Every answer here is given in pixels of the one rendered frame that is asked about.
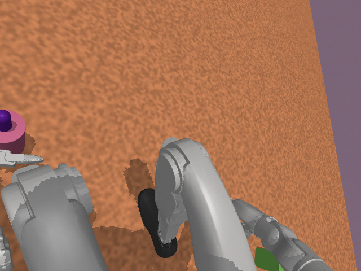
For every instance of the right robot arm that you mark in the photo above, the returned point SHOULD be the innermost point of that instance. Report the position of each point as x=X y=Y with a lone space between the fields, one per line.
x=291 y=253

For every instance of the right robot hand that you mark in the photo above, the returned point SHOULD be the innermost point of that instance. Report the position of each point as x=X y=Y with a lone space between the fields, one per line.
x=248 y=214

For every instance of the right robot foot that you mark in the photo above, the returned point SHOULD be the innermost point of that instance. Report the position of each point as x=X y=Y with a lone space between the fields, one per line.
x=149 y=214

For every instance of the left robot hand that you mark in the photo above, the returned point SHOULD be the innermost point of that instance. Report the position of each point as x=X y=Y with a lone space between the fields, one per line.
x=7 y=159

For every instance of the left robot arm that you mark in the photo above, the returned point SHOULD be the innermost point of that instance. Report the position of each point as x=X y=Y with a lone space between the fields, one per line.
x=6 y=263

